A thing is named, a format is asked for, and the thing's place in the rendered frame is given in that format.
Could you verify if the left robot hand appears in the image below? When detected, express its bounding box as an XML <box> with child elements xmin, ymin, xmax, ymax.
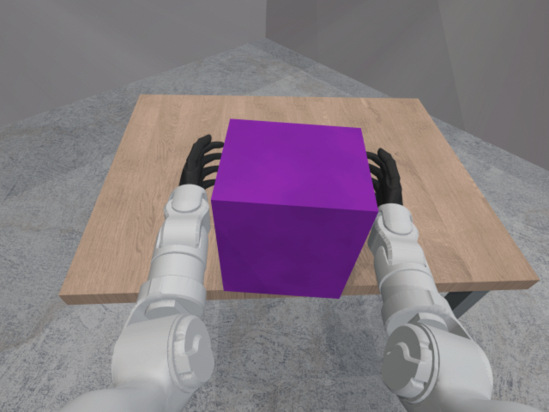
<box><xmin>179</xmin><ymin>134</ymin><xmax>224</xmax><ymax>190</ymax></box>

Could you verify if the left robot forearm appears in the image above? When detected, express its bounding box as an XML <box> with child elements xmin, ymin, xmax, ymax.
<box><xmin>112</xmin><ymin>185</ymin><xmax>210</xmax><ymax>383</ymax></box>

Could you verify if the robot left upper arm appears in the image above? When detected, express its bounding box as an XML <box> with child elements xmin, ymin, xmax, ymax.
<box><xmin>57</xmin><ymin>313</ymin><xmax>214</xmax><ymax>412</ymax></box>

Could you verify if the robot right upper arm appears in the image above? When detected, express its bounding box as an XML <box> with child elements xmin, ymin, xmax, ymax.
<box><xmin>381</xmin><ymin>322</ymin><xmax>542</xmax><ymax>412</ymax></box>

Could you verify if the table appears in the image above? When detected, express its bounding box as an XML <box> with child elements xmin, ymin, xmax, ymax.
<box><xmin>58</xmin><ymin>94</ymin><xmax>540</xmax><ymax>319</ymax></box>

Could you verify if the right robot hand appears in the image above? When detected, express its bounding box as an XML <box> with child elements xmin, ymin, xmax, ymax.
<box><xmin>366</xmin><ymin>148</ymin><xmax>403</xmax><ymax>207</ymax></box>

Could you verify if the right robot forearm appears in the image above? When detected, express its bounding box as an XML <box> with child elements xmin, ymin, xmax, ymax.
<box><xmin>367</xmin><ymin>203</ymin><xmax>493</xmax><ymax>378</ymax></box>

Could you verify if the carton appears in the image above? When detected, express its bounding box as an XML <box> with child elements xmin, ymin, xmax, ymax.
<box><xmin>211</xmin><ymin>118</ymin><xmax>378</xmax><ymax>299</ymax></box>

